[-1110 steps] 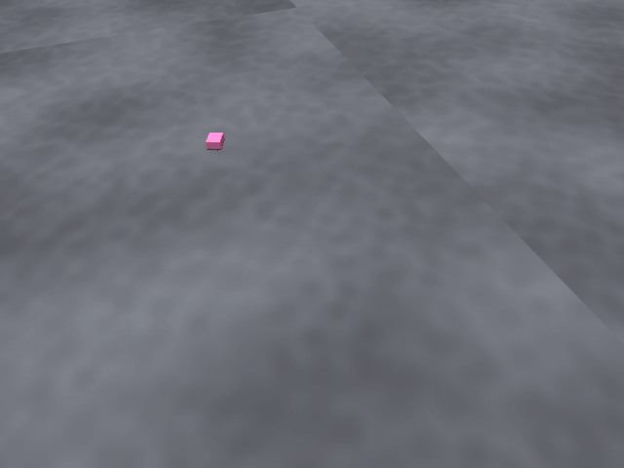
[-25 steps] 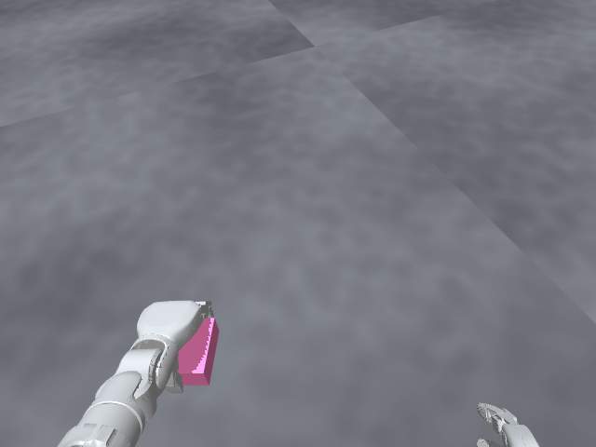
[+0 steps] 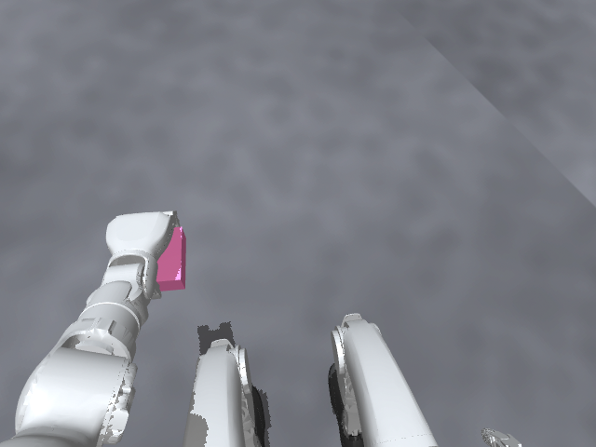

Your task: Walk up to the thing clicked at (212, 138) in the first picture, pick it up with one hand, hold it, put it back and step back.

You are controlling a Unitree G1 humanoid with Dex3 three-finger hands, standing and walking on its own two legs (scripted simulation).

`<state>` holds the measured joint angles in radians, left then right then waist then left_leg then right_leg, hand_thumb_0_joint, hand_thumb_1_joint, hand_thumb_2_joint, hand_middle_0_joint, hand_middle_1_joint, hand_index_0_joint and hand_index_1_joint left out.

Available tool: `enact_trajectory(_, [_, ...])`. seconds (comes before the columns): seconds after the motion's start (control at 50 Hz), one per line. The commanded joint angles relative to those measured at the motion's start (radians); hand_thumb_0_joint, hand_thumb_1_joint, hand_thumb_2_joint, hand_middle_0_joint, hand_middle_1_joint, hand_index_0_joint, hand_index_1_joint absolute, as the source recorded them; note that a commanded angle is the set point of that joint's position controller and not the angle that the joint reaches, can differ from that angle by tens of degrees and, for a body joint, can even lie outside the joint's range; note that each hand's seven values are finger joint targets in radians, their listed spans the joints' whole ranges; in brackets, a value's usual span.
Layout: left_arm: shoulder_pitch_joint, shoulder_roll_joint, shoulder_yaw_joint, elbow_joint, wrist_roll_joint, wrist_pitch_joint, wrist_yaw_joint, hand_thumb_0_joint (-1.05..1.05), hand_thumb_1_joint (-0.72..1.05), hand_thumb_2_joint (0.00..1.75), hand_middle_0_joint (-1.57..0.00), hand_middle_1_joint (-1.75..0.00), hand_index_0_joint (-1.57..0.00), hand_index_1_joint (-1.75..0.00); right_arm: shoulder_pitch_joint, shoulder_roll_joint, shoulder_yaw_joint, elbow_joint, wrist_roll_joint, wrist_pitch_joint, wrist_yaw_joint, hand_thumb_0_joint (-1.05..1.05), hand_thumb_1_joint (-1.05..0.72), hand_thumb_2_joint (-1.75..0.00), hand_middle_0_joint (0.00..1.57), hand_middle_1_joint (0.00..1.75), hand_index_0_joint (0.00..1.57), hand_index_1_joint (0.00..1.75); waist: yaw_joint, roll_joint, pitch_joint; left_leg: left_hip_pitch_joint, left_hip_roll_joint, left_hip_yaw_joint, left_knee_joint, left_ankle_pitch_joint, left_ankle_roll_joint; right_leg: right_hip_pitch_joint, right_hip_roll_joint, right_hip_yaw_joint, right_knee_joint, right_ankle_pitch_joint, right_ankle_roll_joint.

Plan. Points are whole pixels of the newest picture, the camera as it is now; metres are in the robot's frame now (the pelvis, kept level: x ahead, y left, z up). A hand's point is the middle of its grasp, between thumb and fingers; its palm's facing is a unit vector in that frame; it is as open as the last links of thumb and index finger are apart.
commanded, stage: crouch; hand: left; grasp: from above
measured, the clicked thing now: (158, 259) +0.43 +0.19 -0.15
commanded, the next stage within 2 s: lower in 1.18 s
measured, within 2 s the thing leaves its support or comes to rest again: neither
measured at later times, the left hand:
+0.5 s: hand (178, 262) +0.46 +0.19 -0.30, palm faces -0.45 +0.00 -0.89, open 11.8 cm
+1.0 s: hand (191, 267) +0.47 +0.18 -0.37, palm faces -0.46 +0.02 -0.89, open 11.8 cm
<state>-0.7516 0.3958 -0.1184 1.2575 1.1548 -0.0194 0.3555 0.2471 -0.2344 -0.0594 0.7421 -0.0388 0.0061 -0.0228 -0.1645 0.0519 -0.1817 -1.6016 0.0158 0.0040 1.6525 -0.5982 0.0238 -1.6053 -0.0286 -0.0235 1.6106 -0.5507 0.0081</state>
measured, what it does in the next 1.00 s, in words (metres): lowers itself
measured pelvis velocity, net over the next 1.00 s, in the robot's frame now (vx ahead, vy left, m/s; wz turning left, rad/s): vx -0.01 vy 0.00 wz -0.05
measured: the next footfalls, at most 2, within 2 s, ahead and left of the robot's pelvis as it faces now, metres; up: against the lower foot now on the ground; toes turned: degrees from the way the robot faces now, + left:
none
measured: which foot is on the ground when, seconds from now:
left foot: down 0.00-1.00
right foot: down 0.00-1.00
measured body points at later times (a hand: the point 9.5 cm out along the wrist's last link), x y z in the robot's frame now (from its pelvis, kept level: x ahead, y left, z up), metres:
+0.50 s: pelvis +0.00 -0.01 -0.13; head +0.24 +0.02 +0.25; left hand +0.48 +0.19 -0.25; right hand +0.06 -0.29 -0.25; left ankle +0.07 +0.11 -0.52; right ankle +0.09 -0.13 -0.52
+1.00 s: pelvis -0.01 +0.00 -0.19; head +0.24 +0.02 +0.18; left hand +0.49 +0.18 -0.32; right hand +0.00 -0.28 -0.30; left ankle +0.07 +0.11 -0.52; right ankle +0.08 -0.13 -0.52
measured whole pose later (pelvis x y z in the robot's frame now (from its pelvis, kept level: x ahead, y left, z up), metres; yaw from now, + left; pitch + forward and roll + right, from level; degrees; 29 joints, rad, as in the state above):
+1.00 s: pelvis -0.01 +0.00 -0.19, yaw -3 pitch +37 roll -5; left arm -1.03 0.59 0.03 1.51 1.28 -0.13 0.46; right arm 0.20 -0.27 0.02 0.74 -0.14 -0.07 0.13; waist -0.28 0.02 -0.07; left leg -2.23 0.01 -0.06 2.29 -0.71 0.02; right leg -2.21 -0.03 -0.07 2.21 -0.64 -0.01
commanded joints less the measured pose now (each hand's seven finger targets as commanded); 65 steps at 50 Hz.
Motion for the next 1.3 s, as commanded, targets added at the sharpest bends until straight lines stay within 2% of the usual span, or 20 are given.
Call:
enact_trajectory(0.0, [-0.401, 0.216, 0.045, -0.103, -0.006, -0.018, 0.035, 0.00, 0.40, 1.01, -0.95, -0.62, -0.89, -0.69, 0.085, -0.205, -0.058, -0.079, -0.011, -0.047, -0.009, 0.00, -0.90, -0.90, 0.20, 0.30, 0.20, 0.30, -0.037, 0.032, -0.545, 0.218, -0.034, -0.064, -0.146, -0.032, -0.004, 0.164, 0.031, -0.022, -0.119, -0.025, -0.049])
enact_trajectory(0.12, [-0.500, 0.295, 0.082, -0.119, 0.018, -0.068, 0.066, 0.00, 0.46, 1.04, -1.00, -0.62, -0.93, -0.70, 0.099, -0.207, -0.037, -0.059, -0.027, -0.074, 0.013, 0.00, -0.90, -0.90, 0.20, 0.30, 0.20, 0.30, -0.050, 0.085, -0.635, 0.144, -0.038, -0.051, -0.016, -0.025, -0.002, 0.060, 0.025, -0.024, -0.013, -0.020, -0.049])
enact_trajectory(0.18, [-0.508, 0.290, 0.089, -0.095, 0.049, -0.080, 0.086, 0.00, 0.43, 1.02, -0.96, -0.64, -0.90, -0.70, 0.119, -0.210, -0.028, -0.041, -0.039, -0.081, 0.028, 0.00, -0.90, -0.90, 0.20, 0.30, 0.20, 0.30, -0.064, 0.133, -0.674, 0.132, -0.040, -0.037, 0.051, 0.060, -0.005, 0.019, 0.021, -0.028, 0.042, 0.064, -0.049])
enact_trajectory(0.26, [-0.531, 0.330, 0.126, -0.094, 0.063, -0.073, 0.120, 0.00, 0.46, 1.04, -0.99, -0.64, -0.92, -0.70, 0.134, -0.206, -0.022, -0.036, -0.055, -0.082, 0.050, 0.00, -0.90, -0.90, 0.20, 0.30, 0.20, 0.30, -0.054, 0.178, -0.754, 0.136, -0.040, -0.017, 0.132, 0.172, -0.001, 0.032, 0.023, -0.028, 0.105, 0.170, -0.047])
enact_trajectory(0.32, [-0.557, 0.315, 0.124, -0.070, 0.069, -0.066, 0.123, 0.00, 0.49, 1.02, -1.00, -0.64, -0.94, -0.70, 0.140, -0.207, -0.025, -0.030, -0.065, -0.082, 0.064, 0.00, -0.90, -0.90, 0.20, 0.30, 0.20, 0.30, -0.082, 0.196, -0.733, 0.109, -0.036, -0.018, 0.176, 0.198, 0.001, 0.001, 0.023, -0.034, 0.138, 0.199, -0.045])
enact_trajectory(0.42, [-0.508, 0.311, 0.128, -0.018, 0.056, -0.058, 0.109, 0.00, 0.53, 1.00, -1.02, -0.65, -0.97, -0.69, 0.130, -0.203, -0.027, -0.039, -0.073, -0.075, 0.084, 0.00, -0.90, -0.90, 0.20, 0.30, 0.20, 0.30, -0.076, 0.165, -0.714, 0.033, -0.035, -0.015, 0.226, 0.192, 0.008, 0.013, 0.029, -0.042, 0.185, 0.213, -0.041])
enact_trajectory(0.58, [-0.562, 0.321, 0.117, -0.020, 0.057, -0.088, 0.077, 0.00, 0.50, 0.96, -1.00, -0.59, -0.95, -0.65, 0.138, -0.228, -0.031, -0.034, -0.075, -0.075, 0.104, 0.00, -0.90, -0.90, 0.20, 0.30, 0.20, 0.30, -0.104, 0.181, -0.655, -0.017, -0.027, -0.036, 0.280, 0.163, 0.002, -0.119, 0.035, -0.066, 0.264, 0.165, -0.046])
enact_trajectory(0.66, [-0.567, 0.343, 0.128, -0.004, 0.081, -0.101, 0.085, 0.00, 0.49, 1.00, -1.03, -0.57, -0.95, -0.64, 0.151, -0.243, -0.029, -0.030, -0.080, -0.077, 0.113, 0.00, -0.91, -0.90, 0.20, 0.30, 0.20, 0.30, -0.109, 0.209, -0.660, 0.013, -0.024, -0.047, 0.309, 0.188, -0.007, -0.173, 0.031, -0.072, 0.308, 0.169, -0.049])
enact_trajectory(0.76, [-0.603, 0.356, 0.145, 0.039, 0.102, -0.115, 0.117, 0.00, 0.52, 1.02, -1.06, -0.58, -0.98, -0.66, 0.170, -0.246, -0.016, -0.026, -0.090, -0.082, 0.126, 0.00, -0.91, -0.90, 0.20, 0.30, 0.20, 0.30, -0.123, 0.221, -0.649, -0.041, -0.027, -0.043, 0.340, 0.164, -0.006, -0.195, 0.028, -0.077, 0.341, 0.159, -0.048])
enact_trajectory(0.82, [-0.623, 0.400, 0.163, 0.065, 0.114, -0.117, 0.137, 0.00, 0.54, 1.04, -1.07, -0.59, -0.99, -0.67, 0.169, -0.260, -0.009, -0.023, -0.095, -0.084, 0.128, 0.00, -0.91, -0.90, 0.20, 0.30, 0.20, 0.30, -0.122, 0.205, -0.640, -0.095, -0.032, -0.025, 0.366, 0.126, 0.007, -0.188, 0.033, -0.074, 0.336, 0.142, -0.043])
enact_trajectory(0.94, [-0.653, 0.420, 0.172, 0.105, 0.124, -0.106, 0.151, 0.00, 0.57, 1.02, -1.07, -0.61, -1.01, -0.68, 0.167, -0.272, 0.003, -0.014, -0.105, -0.089, 0.139, 0.00, -0.91, -0.90, 0.20, 0.30, 0.20, 0.30, -0.125, 0.249, -0.632, -0.100, -0.030, -0.038, 0.374, 0.085, -0.001, -0.250, 0.035, -0.093, 0.381, 0.096, -0.052])
enact_trajectory(1.0, [-0.661, 0.396, 0.157, 0.125, 0.119, -0.105, 0.145, 0.00, 0.58, 1.03, -1.09, -0.60, -1.02, -0.67, 0.173, -0.274, 0.014, -0.012, -0.112, -0.094, 0.144, 0.00, -0.91, -0.90, 0.20, 0.30, 0.20, 0.30, -0.153, 0.226, -0.600, -0.126, -0.029, -0.047, 0.392, 0.066, 0.001, -0.266, 0.032, -0.101, 0.389, 0.082, -0.049])
enact_trajectory(1.06, [-0.678, 0.432, 0.159, 0.134, 0.107, -0.113, 0.136, 0.00, 0.59, 1.03, -1.10, -0.61, -1.03, -0.68, 0.173, -0.276, 0.021, -0.006, -0.112, -0.096, 0.146, 0.00, -0.91, -0.90, 0.20, 0.30, 0.20, 0.30, -0.154, 0.185, -0.591, -0.202, -0.033, -0.023, 0.433, 0.062, 0.018, -0.212, 0.040, -0.092, 0.381, 0.095, -0.040])
enact_trajectory(1.1, [-0.640, 0.436, 0.158, 0.163, 0.106, -0.112, 0.129, 0.00, 0.58, 1.07, -1.12, -0.60, -1.03, -0.69, 0.179, -0.279, 0.027, -0.007, -0.110, -0.097, 0.146, 0.00, -0.91, -0.90, 0.20, 0.30, 0.20, 0.30, -0.146, 0.177, -0.585, -0.215, -0.034, -0.022, 0.439, 0.072, 0.017, -0.208, 0.038, -0.090, 0.388, 0.103, -0.038])
enact_trajectory(1.16, [-0.691, 0.464, 0.167, 0.107, 0.109, -0.133, 0.121, 0.00, 0.59, 1.02, -1.11, -0.61, -1.04, -0.69, 0.189, -0.284, 0.028, 0.009, -0.118, -0.102, 0.150, 0.00, -0.91, -0.90, 0.20, 0.30, 0.20, 0.30, -0.158, 0.184, -0.573, -0.221, -0.030, -0.022, 0.463, 0.071, 0.017, -0.213, 0.044, -0.096, 0.399, 0.106, -0.037])
enact_trajectory(1.2, [-0.629, 0.446, 0.157, 0.167, 0.110, -0.129, 0.121, 0.00, 0.59, 0.99, -1.09, -0.61, -1.03, -0.67, 0.175, -0.287, 0.034, 0.003, -0.116, -0.100, 0.152, 0.00, -0.91, -0.90, 0.20, 0.30, 0.20, 0.30, -0.144, 0.200, -0.568, -0.236, -0.033, -0.023, 0.461, 0.073, 0.014, -0.219, 0.045, -0.097, 0.409, 0.106, -0.040])
enact_trajectory(1.22, [-0.676, 0.473, 0.168, 0.104, 0.114, -0.138, 0.127, 0.00, 0.60, 0.97, -1.09, -0.61, -1.04, -0.67, 0.182, -0.291, 0.030, 0.004, -0.118, -0.099, 0.151, 0.00, -0.91, -0.90, 0.20, 0.30, 0.20, 0.30, -0.140, 0.227, -0.596, -0.229, -0.031, -0.024, 0.458, 0.073, 0.012, -0.215, 0.046, -0.101, 0.413, 0.104, -0.042])
enact_trajectory(1.24, [-0.629, 0.453, 0.154, 0.155, 0.115, -0.131, 0.127, 0.00, 0.58, 0.96, -1.10, -0.59, -1.03, -0.65, 0.168, -0.287, 0.033, -0.004, -0.115, -0.098, 0.152, 0.00, -0.91, -0.90, 0.20, 0.30, 0.20, 0.30, -0.135, 0.220, -0.591, -0.223, -0.031, -0.022, 0.462, 0.075, 0.012, -0.211, 0.050, -0.101, 0.413, 0.107, -0.043])
enact_trajectory(1.26, [-0.651, 0.447, 0.157, 0.131, 0.121, -0.134, 0.127, 0.00, 0.59, 1.00, -1.11, -0.59, -1.04, -0.66, 0.188, -0.288, 0.037, 0.002, -0.119, -0.100, 0.155, 0.00, -0.91, -0.90, 0.20, 0.30, 0.20, 0.30, -0.159, 0.205, -0.575, -0.221, -0.029, -0.029, 0.470, 0.081, 0.013, -0.225, 0.046, -0.107, 0.415, 0.114, -0.039])
enact_trajectory(1.28, [-0.663, 0.438, 0.143, 0.104, 0.118, -0.137, 0.129, 0.00, 0.52, 0.99, -1.06, -0.58, -0.99, -0.66, 0.180, -0.288, 0.035, 0.003, -0.114, -0.097, 0.155, 0.00, -0.91, -0.90, 0.20, 0.30, 0.20, 0.30, -0.143, 0.231, -0.606, -0.213, -0.029, -0.028, 0.466, 0.095, 0.010, -0.212, 0.052, -0.108, 0.425, 0.127, -0.043])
